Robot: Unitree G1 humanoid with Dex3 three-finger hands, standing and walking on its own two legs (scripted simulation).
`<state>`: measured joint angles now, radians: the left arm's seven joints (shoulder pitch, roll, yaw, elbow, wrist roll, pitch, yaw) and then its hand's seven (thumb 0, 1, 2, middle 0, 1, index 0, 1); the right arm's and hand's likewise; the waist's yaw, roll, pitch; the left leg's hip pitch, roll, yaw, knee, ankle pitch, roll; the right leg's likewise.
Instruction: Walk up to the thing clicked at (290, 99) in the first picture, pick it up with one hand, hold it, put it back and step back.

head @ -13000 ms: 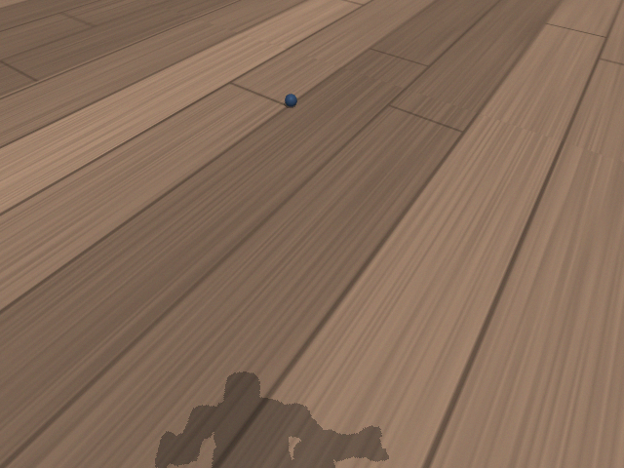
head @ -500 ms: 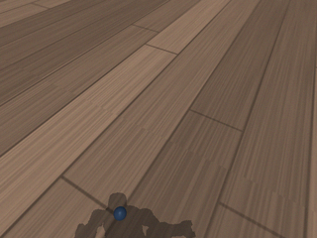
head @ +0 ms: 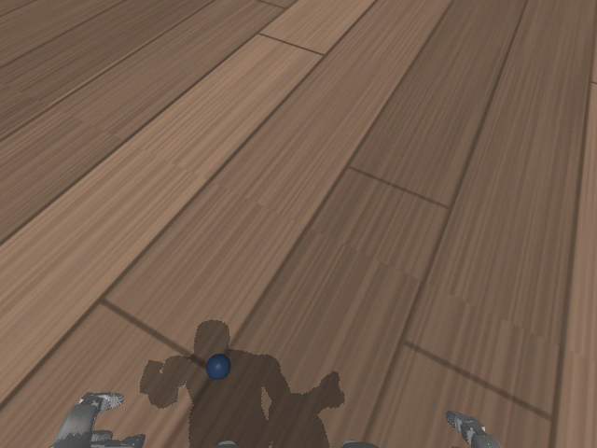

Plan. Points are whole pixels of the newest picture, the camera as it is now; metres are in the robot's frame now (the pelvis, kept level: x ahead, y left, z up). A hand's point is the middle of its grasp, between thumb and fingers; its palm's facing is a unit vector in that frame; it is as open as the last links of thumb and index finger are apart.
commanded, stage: rise first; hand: left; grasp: from above
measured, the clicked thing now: (218, 366) +0.39 +0.20 -0.72
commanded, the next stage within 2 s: none
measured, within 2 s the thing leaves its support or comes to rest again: neither
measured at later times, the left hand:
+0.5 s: hand out of the picture +0.12 +0.27 -0.25, palm faces -0.26 -0.81 -0.53, open 13.9 cm
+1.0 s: hand (167, 402) +0.25 +0.27 -0.45, palm faces -0.45 -0.33 -0.83, open 14.0 cm
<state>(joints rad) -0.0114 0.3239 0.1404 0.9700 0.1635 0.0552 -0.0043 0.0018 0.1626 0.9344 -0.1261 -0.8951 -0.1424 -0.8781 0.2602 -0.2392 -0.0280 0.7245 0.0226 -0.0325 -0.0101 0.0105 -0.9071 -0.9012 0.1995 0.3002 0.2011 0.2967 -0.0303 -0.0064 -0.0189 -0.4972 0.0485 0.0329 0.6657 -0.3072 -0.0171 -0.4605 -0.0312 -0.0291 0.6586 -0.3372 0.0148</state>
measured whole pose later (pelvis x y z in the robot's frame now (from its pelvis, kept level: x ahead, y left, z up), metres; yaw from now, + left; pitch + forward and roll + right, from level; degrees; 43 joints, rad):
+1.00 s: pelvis -0.08 +0.00 -0.30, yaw -3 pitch +34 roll -3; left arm -0.41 0.46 0.08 0.89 0.85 -0.10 0.22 0.00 -0.53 1.01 -0.08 -1.06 -0.08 -1.06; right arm 0.09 -0.27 -0.07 0.71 -0.03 -0.13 0.05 0.01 -0.90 -0.90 0.20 0.30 0.20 0.30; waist -0.02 0.02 -0.16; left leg -1.95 0.07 -0.06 1.99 -0.64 -0.02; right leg -1.89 -0.02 -0.03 1.98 -0.69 0.01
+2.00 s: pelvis -0.09 +0.00 -0.41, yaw -6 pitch +33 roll -5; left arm -0.78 0.61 0.09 1.32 1.24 -0.21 0.43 0.00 -0.52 1.00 -0.08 -1.04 -0.09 -1.03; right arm 0.10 -0.25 -0.02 0.79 -0.14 -0.06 0.11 0.01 -0.90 -0.90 0.20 0.30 0.20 0.30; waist -0.13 -0.01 -0.08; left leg -2.28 0.07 -0.12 2.34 -0.65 -0.01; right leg -2.20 0.01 -0.05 2.31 -0.69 0.02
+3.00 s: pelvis -0.09 +0.00 -0.43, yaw -7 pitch +32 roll -6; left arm -0.81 0.66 0.11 1.39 1.24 -0.21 0.47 0.00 -0.52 1.01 -0.10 -1.03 -0.10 -1.04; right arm 0.12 -0.27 0.01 0.79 -0.16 -0.08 0.14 0.01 -0.91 -0.90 0.20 0.30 0.20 0.30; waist -0.18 -0.02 -0.05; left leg -2.33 0.07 -0.14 2.41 -0.66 -0.01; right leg -2.24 0.01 -0.06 2.36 -0.69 0.03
